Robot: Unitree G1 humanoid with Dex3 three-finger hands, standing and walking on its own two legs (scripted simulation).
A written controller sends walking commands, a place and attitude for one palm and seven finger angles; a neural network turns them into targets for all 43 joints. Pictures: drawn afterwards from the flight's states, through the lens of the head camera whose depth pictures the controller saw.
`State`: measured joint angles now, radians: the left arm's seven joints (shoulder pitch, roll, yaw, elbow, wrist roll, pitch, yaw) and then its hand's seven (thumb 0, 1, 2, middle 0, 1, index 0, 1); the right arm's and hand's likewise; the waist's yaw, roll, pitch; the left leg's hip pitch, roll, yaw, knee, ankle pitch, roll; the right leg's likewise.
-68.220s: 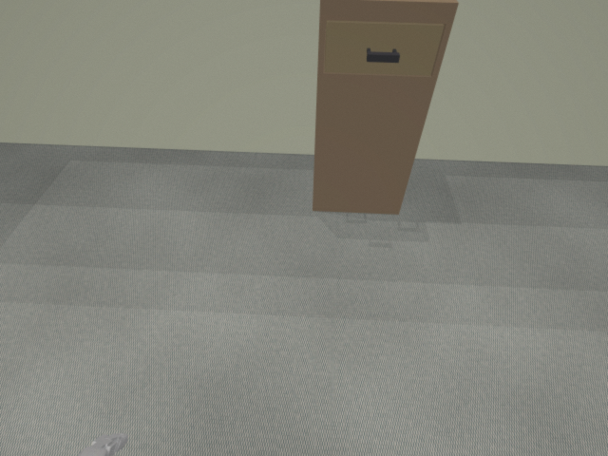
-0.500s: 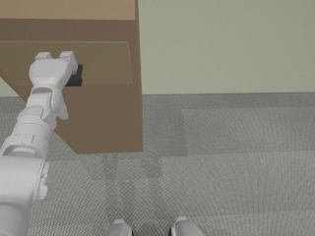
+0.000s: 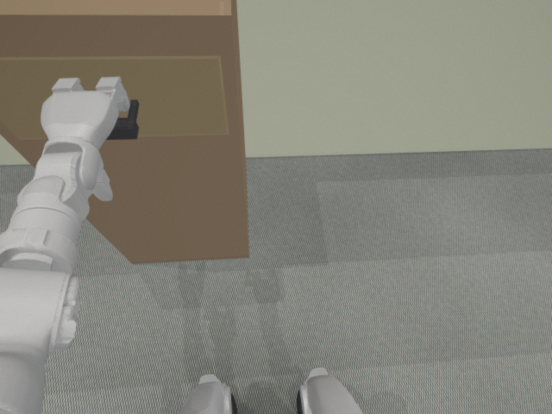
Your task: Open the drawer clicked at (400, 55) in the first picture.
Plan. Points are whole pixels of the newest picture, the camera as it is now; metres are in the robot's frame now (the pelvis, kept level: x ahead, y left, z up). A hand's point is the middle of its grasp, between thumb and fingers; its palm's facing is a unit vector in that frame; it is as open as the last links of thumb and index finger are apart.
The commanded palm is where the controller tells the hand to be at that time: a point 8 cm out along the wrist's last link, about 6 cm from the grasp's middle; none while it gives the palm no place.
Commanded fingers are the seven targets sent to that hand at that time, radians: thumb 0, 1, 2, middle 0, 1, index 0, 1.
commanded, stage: lower the fingers behind the handle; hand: left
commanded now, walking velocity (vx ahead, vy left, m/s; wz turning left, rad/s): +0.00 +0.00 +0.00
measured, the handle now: (104, 118) +0.56 +0.24 +0.05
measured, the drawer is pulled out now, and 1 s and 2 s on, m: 0.00 0.00 0.00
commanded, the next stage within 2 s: lift the fingers back up to retry in 0.04 s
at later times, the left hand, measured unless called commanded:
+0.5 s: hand (90, 136) +0.51 +0.24 +0.07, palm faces -0.02 -0.03 -1.00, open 13.9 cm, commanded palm +0.49 +0.24 +0.13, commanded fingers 0.00 -0.50 0.30 -0.30 -1.20 -0.30 -1.20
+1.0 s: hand (81, 127) +0.50 +0.24 +0.09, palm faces -0.08 -0.03 -1.00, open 13.9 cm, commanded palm +0.49 +0.24 +0.16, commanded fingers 0.00 -0.50 0.30 -0.30 -1.20 -0.30 -1.20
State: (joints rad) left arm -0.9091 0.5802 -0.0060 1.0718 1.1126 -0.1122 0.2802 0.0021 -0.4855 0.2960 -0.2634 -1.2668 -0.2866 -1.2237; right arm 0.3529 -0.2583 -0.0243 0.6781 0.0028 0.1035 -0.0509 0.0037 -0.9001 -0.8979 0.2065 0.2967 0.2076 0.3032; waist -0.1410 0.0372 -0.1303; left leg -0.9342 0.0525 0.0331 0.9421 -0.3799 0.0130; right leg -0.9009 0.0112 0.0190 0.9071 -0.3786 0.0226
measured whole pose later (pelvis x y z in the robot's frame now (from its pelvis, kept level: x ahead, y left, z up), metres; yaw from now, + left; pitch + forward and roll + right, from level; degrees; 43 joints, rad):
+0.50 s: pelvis +0.02 +0.01 +0.02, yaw +0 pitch +18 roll -2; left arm -0.81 0.53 0.00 0.98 1.09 -0.09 0.25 0.00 -0.48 0.30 -0.30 -1.21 -0.31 -1.19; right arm 0.37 -0.25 -0.05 0.71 -0.01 0.11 -0.04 0.00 -0.90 -0.90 0.21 0.30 0.21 0.30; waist -0.12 0.05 -0.13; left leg -0.81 0.05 0.04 0.86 -0.38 0.02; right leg -0.76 0.01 0.02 0.80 -0.36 0.03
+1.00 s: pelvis +0.04 -0.01 +0.03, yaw +1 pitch +15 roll -1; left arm -0.76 0.55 -0.02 0.89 1.06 -0.15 0.13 0.00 -0.49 0.30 -0.32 -1.20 -0.31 -1.20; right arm 0.31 -0.27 -0.06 0.67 0.01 0.12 -0.04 0.00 -0.90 -0.90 0.21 0.30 0.21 0.30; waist -0.08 0.04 -0.10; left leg -0.66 0.04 0.02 0.75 -0.36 0.00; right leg -0.62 0.01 0.01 0.71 -0.36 0.01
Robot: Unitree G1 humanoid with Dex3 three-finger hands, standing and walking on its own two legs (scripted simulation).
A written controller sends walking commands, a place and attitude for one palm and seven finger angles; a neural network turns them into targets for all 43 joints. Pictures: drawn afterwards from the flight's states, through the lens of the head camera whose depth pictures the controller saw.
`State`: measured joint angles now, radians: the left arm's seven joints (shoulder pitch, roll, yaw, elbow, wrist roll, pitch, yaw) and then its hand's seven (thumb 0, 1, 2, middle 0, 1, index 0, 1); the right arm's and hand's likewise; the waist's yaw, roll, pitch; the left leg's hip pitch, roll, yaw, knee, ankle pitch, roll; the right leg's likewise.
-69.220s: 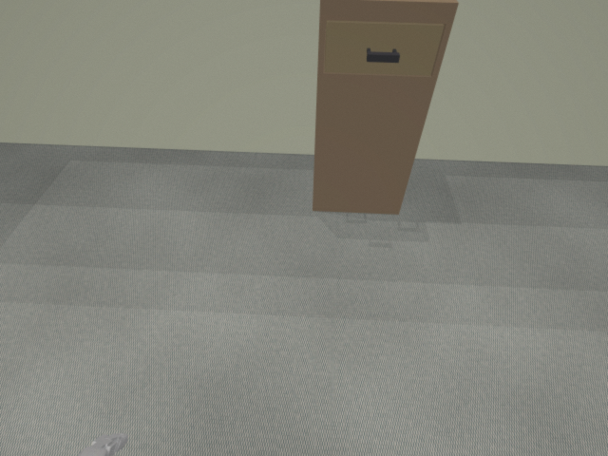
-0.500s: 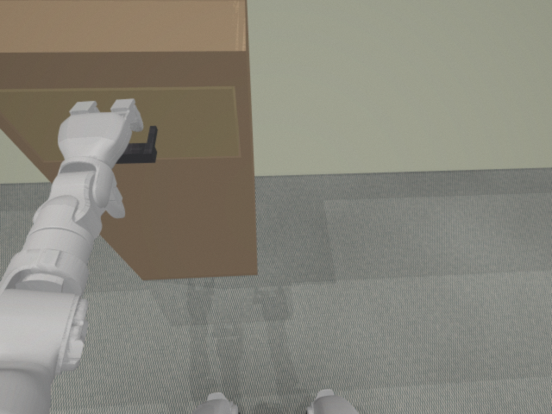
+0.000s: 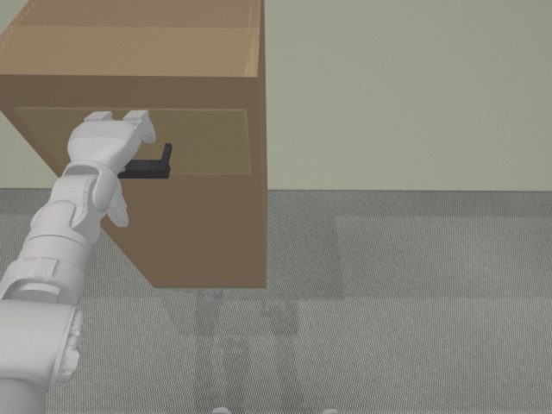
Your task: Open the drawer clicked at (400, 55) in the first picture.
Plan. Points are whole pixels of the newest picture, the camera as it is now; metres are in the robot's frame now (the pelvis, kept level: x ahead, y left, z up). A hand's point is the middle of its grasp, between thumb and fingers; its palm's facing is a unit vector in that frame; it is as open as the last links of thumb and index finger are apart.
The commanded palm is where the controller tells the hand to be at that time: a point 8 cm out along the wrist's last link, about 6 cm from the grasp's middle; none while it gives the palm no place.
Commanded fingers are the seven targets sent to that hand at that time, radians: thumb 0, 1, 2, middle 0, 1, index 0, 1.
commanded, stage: re-aim the fingers above the handle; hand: left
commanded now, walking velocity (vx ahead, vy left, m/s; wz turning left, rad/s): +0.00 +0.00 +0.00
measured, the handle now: (141, 159) +0.53 +0.23 +0.01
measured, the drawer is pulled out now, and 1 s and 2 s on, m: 0.00 0.00 0.00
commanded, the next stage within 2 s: none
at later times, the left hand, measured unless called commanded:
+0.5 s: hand (123, 168) +0.46 +0.23 +0.07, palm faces -0.08 -0.02 -1.00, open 13.9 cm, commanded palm +0.45 +0.24 +0.13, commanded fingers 0.00 -0.50 0.30 -0.30 -1.20 -0.30 -1.20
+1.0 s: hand (131, 158) +0.48 +0.22 +0.07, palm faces -0.02 -0.04 -1.00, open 13.8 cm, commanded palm +0.46 +0.22 +0.13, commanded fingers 0.00 -0.50 0.30 -0.30 -1.20 -0.30 -1.20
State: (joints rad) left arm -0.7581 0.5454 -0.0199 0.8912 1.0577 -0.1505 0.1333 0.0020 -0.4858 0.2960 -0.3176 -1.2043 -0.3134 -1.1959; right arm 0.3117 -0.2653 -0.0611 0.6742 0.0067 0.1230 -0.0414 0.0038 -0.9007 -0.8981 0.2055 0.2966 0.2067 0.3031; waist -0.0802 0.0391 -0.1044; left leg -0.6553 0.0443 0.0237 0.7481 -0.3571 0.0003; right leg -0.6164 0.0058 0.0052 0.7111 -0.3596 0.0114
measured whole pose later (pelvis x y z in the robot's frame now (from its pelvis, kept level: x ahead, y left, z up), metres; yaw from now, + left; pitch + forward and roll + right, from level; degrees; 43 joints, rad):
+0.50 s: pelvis -0.01 +0.00 +0.00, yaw +0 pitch +14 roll -1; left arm -0.77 0.55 -0.01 0.92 1.07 -0.14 0.14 0.00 -0.49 0.30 -0.32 -1.20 -0.31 -1.20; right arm 0.33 -0.25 -0.05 0.69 0.01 0.12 -0.05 0.00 -0.90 -0.90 0.21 0.30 0.21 0.30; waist -0.10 0.04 -0.10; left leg -0.64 0.05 0.03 0.74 -0.35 0.00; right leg -0.61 0.01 0.01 0.71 -0.35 0.01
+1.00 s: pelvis -0.01 +0.01 +0.00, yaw -1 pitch +16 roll -1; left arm -0.81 0.52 -0.02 0.94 1.08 -0.12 0.19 0.00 -0.49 0.30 -0.32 -1.20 -0.31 -1.20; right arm 0.36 -0.25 -0.06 0.70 0.00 0.11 -0.03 0.00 -0.90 -0.90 0.21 0.30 0.21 0.30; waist -0.11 0.05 -0.12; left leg -0.69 0.04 0.04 0.77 -0.36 0.01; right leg -0.65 0.00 0.02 0.72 -0.35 0.02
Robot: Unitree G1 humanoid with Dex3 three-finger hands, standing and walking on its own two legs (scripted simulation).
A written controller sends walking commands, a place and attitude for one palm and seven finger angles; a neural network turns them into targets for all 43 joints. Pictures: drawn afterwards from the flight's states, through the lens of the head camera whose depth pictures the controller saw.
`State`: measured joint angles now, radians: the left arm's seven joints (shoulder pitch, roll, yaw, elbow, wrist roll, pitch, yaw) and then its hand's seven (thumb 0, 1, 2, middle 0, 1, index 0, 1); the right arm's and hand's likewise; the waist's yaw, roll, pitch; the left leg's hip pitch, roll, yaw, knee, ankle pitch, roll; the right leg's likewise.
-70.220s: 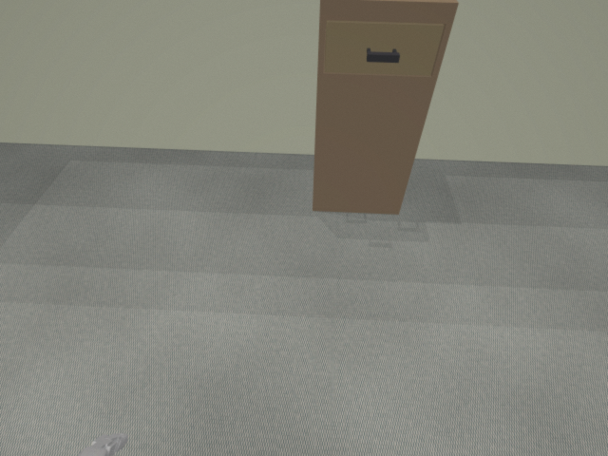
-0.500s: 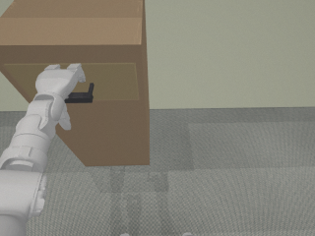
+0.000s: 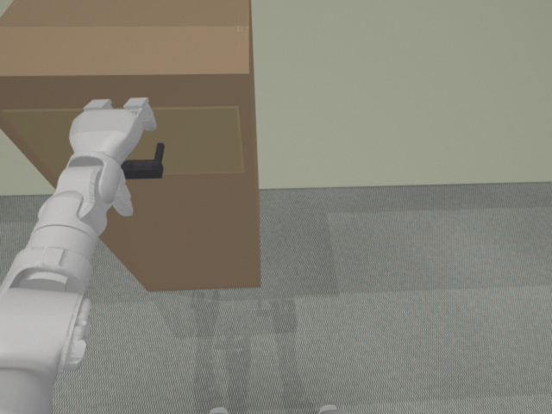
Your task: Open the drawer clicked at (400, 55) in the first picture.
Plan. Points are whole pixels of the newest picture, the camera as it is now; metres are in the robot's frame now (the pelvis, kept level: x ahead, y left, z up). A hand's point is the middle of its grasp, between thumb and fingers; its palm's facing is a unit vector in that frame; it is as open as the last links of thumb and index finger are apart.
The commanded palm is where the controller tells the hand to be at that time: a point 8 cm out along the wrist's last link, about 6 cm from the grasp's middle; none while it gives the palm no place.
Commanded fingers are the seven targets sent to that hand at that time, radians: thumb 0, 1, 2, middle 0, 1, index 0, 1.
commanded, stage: re-aim the fingers above the handle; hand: left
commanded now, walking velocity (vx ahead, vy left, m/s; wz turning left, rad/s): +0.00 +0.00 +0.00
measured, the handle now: (133, 159) +0.53 +0.23 +0.02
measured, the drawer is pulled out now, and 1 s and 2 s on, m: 0.00 0.00 0.00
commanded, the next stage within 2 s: lower the fingers behind the handle in 1.04 s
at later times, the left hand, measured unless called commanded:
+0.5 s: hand (118, 166) +0.47 +0.22 +0.07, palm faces -0.07 -0.01 -1.00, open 13.9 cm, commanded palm +0.46 +0.22 +0.13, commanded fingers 0.00 -0.50 0.30 -0.30 -1.20 -0.30 -1.20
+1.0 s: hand (112, 165) +0.47 +0.23 +0.07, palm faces -0.08 -0.01 -1.00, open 13.7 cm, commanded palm +0.46 +0.22 +0.13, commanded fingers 0.00 -0.50 0.30 -0.30 -1.20 -0.30 -1.20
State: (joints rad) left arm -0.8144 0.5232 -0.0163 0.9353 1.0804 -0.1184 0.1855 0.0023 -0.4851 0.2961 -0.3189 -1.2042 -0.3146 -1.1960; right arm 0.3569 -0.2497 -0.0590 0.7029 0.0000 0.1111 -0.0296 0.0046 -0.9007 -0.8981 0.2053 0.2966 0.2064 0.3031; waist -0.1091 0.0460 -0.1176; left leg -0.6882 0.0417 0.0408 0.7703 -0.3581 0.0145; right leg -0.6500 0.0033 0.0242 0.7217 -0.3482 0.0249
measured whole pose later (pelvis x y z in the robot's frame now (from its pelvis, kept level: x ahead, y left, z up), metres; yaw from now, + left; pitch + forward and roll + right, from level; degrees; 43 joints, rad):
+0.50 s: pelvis +0.00 -0.01 +0.00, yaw +1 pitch +15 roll -1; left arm -0.81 0.52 -0.05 0.97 1.06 -0.06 0.17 0.00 -0.49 0.30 -0.32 -1.20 -0.31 -1.20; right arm 0.33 -0.27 -0.06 0.69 0.01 0.11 -0.04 0.00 -0.90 -0.90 0.21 0.30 0.21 0.30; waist -0.09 0.04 -0.11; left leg -0.64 0.04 0.03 0.73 -0.34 0.00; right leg -0.61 0.01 0.01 0.70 -0.34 0.01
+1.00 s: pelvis +0.01 -0.01 +0.01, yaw +0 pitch +15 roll -1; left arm -0.77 0.54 -0.02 0.96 1.06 -0.05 0.16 0.00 -0.48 0.30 -0.33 -1.21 -0.33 -1.21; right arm 0.34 -0.24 -0.05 0.70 0.01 0.12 -0.04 0.01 -0.90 -0.90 0.21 0.30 0.21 0.30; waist -0.10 0.05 -0.11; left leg -0.63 0.05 0.04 0.72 -0.34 0.00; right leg -0.60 0.01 0.02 0.69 -0.34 0.01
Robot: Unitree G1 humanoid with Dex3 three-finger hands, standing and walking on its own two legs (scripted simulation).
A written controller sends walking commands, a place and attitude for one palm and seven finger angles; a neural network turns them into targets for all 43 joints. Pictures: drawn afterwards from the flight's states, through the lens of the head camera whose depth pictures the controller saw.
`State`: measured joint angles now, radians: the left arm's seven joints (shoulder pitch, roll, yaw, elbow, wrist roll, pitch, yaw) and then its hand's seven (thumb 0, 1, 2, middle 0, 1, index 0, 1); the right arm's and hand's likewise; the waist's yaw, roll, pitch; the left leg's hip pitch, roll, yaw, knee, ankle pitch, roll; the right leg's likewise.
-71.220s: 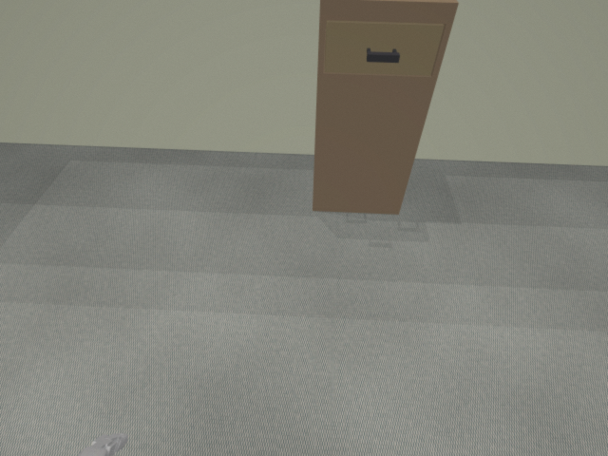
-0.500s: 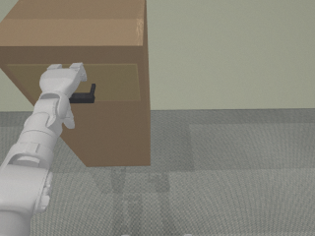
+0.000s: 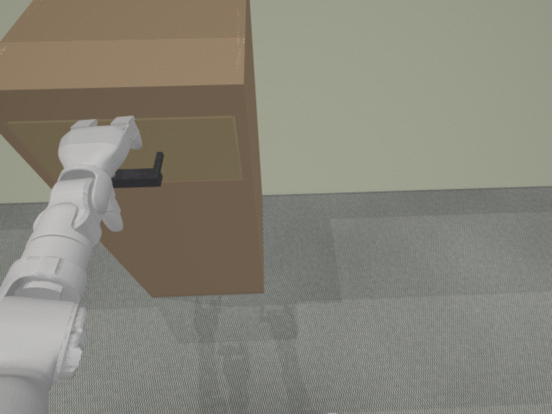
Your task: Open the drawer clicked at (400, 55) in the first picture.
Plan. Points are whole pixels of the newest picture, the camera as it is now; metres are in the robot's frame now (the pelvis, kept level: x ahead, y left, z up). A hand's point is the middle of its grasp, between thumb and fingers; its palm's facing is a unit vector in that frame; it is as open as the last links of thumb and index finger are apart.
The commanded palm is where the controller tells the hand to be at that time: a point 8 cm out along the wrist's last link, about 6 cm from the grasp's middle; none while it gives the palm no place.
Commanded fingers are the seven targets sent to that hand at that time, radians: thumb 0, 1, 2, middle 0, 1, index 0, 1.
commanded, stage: re-aim the fingers above the handle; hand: left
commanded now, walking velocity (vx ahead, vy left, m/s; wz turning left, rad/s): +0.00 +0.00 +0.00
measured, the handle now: (133, 168) +0.53 +0.24 +0.01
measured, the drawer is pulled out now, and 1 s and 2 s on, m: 0.00 0.00 0.00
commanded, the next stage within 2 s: lower the fingers behind the handle in 0.04 s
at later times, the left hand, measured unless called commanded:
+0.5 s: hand (126, 175) +0.48 +0.23 +0.05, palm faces -0.07 +0.00 -1.00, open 13.8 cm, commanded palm +0.46 +0.23 +0.10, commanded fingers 0.00 -0.50 0.30 -0.30 -1.20 -0.30 -1.20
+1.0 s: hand (135, 186) +0.48 +0.22 +0.02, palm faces -0.03 -0.02 -1.00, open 13.9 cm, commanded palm +0.45 +0.22 +0.06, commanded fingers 0.00 -0.50 0.30 -0.30 -1.20 -0.30 -1.20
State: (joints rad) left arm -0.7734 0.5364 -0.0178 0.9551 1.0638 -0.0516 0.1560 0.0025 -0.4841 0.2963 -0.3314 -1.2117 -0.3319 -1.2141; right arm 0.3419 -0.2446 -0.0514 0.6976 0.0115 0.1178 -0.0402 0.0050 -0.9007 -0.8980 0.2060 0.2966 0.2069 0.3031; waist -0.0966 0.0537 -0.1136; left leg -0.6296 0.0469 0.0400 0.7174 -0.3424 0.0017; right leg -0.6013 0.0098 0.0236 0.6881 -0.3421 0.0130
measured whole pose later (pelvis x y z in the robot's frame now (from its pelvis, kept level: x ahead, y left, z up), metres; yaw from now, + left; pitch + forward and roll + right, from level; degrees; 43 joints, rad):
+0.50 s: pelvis -0.01 +0.00 -0.01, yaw +0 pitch +17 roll -1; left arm -0.87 0.51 -0.05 1.03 1.09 -0.04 0.21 0.00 -0.48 0.30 -0.32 -1.20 -0.32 -1.22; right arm 0.35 -0.25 -0.05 0.71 0.00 0.10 -0.03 0.00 -0.90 -0.90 0.21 0.30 0.21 0.30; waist -0.11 0.04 -0.12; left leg -0.73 0.04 0.03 0.78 -0.35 0.01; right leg -0.69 0.01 0.02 0.74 -0.35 0.02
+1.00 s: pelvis -0.01 +0.00 -0.02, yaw +0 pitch +19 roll -2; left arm -0.83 0.48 -0.04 1.04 1.11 -0.04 0.31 0.00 -0.49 0.30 -0.32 -1.20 -0.30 -1.23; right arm 0.33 -0.25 -0.06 0.72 -0.01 0.10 -0.02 0.00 -0.90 -0.90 0.21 0.30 0.21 0.30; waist -0.11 0.04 -0.14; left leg -0.79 0.05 0.03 0.84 -0.38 0.01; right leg -0.75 0.01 0.01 0.79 -0.37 0.02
